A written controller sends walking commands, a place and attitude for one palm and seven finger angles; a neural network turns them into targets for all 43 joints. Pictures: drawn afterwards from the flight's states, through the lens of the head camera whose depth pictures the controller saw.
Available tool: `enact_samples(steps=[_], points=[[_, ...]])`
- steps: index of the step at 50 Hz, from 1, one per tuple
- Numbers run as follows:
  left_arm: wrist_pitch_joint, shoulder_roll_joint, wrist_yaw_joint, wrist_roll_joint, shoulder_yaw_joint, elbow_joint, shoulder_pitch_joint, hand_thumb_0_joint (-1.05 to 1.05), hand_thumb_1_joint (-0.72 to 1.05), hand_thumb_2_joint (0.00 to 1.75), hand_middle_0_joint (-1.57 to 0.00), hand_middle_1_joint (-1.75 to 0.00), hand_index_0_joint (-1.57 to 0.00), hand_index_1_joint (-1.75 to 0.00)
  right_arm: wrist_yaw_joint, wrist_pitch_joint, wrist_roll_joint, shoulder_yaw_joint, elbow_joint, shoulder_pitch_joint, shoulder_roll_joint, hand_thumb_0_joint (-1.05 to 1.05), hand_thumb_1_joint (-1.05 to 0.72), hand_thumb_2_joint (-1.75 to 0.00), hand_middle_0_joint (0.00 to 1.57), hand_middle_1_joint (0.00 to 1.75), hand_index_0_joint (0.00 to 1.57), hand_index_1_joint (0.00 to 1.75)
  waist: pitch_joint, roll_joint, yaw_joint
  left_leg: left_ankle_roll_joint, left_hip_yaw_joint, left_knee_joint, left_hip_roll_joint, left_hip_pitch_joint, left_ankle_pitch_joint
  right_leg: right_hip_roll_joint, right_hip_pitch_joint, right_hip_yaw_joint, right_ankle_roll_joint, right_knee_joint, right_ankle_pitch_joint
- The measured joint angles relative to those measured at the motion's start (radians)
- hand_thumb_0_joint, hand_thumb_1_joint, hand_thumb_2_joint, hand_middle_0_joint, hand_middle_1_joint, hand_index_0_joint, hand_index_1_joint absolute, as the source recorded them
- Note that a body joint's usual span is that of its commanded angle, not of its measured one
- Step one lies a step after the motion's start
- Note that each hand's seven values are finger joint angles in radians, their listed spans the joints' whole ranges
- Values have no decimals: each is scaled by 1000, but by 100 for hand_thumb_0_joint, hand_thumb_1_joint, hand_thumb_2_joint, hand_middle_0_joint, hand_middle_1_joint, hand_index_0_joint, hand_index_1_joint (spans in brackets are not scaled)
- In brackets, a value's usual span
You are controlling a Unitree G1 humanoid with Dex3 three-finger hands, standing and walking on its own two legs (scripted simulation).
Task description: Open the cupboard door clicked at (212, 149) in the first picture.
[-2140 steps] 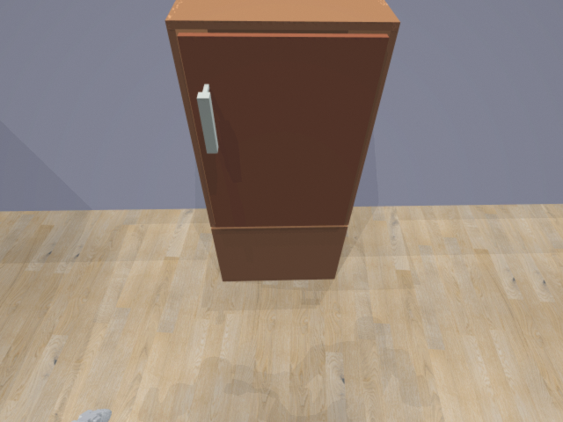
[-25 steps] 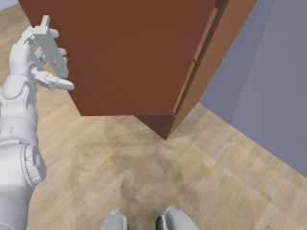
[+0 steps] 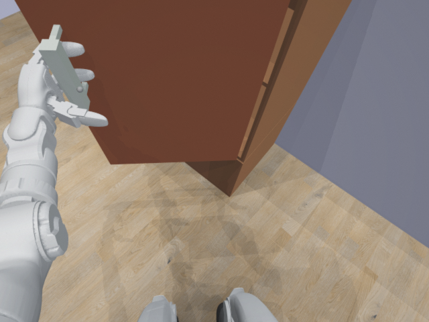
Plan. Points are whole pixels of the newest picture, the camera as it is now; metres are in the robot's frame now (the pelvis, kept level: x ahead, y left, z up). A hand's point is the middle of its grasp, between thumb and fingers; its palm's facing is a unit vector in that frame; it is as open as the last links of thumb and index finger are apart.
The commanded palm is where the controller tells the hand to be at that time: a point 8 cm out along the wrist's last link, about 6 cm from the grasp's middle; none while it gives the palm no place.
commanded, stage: slide the fingers in behind the handle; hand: left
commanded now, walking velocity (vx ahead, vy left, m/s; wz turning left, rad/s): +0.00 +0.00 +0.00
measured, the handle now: (70, 70) +0.56 +0.22 +0.09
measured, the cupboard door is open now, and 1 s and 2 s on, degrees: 44 44 77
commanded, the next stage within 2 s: close the thumb around the handle in 0.14 s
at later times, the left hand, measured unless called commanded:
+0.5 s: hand (80, 89) +0.51 +0.20 +0.09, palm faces -0.01 -1.00 -0.01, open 12.1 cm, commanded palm +0.49 +0.24 +0.09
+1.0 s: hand (79, 89) +0.51 +0.20 +0.09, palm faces +0.00 -1.00 -0.01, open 5.8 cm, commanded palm +0.49 +0.24 +0.09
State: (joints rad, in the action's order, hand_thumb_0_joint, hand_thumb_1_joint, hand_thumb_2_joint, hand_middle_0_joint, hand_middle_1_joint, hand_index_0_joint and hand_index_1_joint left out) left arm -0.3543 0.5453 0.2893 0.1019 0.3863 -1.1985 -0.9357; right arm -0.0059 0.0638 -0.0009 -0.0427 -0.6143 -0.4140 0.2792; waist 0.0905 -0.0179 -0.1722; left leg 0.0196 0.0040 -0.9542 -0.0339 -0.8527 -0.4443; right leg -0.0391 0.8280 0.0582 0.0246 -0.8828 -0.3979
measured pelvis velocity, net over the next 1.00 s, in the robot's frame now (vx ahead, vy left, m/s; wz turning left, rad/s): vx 0.00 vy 0.01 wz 0.00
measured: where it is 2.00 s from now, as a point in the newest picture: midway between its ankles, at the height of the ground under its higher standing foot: outside the picture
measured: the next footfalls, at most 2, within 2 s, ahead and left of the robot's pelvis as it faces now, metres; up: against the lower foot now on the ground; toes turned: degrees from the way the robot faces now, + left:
none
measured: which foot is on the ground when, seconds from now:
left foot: down 0.00-1.00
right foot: down 0.00-1.00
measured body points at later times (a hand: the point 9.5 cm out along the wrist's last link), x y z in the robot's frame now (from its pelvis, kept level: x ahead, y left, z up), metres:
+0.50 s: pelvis +0.00 +0.01 +0.00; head +0.12 +0.02 +0.43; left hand +0.51 +0.25 +0.09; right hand +0.00 -0.26 -0.11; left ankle +0.00 +0.10 -0.68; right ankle +0.01 -0.11 -0.68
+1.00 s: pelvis +0.00 +0.01 +0.00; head +0.12 +0.02 +0.43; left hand +0.51 +0.25 +0.09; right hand +0.00 -0.26 -0.11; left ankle +0.00 +0.10 -0.68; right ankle +0.01 -0.11 -0.68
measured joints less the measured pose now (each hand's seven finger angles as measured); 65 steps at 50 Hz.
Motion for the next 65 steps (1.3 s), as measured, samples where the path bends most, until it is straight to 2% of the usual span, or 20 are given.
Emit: enact_samples(steps=[14, 19, 24, 32, 43, 57, 65], points=[[3, 3, 5, -2, 7, 0, -6, -1, -49, 30, -29, -120, -31, -121, -2, -7, 2, -4, -2, 2, -3, 0, -90, -90, 21, 30, 20, 30, 0, -1, -2, 2, 0, -7, 0, -13, -3, 0, 12, -1, -2, -5, -1], [0, 1, 8, 4, 9, 10, 8, -1, -42, 33, -30, -121, -31, -121, 0, -4, 1, -4, 0, -4, -6, 0, -90, -90, 21, 30, 20, 30, 3, -3, -2, 4, 3, -5, -1, -7, -5, -2, 6, -4, -4, 0, 0], [3, -8, 0, 3, -4, 13, 6, -1, -24, 41, -32, -123, -32, -123, 2, -2, 2, -3, -1, -9, -7, 0, -90, -90, 21, 30, 20, 30, 4, -6, 0, 6, 2, -6, 2, -7, -6, 2, 4, -3, -7, 0, -2], [-5, -25, -28, 5, -12, 16, 8, 0, 16, 58, -34, -127, -34, -127, 8, -1, 5, 0, -11, -9, -9, 0, -90, -90, 21, 30, 20, 30, 6, -8, 5, 8, 3, -7, 6, -4, -8, 5, 2, -4, -9, -2, -5], [-4, -23, -19, 4, -5, 19, 16, 1, 71, 81, -37, -133, -37, -133, 5, 1, 4, 0, -6, -4, -8, 0, -90, -90, 21, 30, 20, 30, 7, -6, 4, 8, 4, -4, 5, 2, -9, 3, -4, -6, -9, 2, -5], [0, -13, -5, 4, 6, 18, 14, 1, 71, 81, -36, -135, -37, -135, -3, 3, 2, -2, 4, 3, -4, 0, -90, -90, 21, 30, 20, 30, 5, -5, 1, 6, 4, -4, 3, -1, -7, 1, 1, -7, -7, 0, -3], [14, -47, -2, 41, 9, 128, 129, 1, 71, 77, -35, -135, -36, -135, 4, 19, -8, 5, 27, -8, -6, 0, -90, -90, 21, 30, 20, 30, 17, -5, 17, 8, 25, 25, -2, 42, -8, -4, -29, -29, -8, 19, -1]])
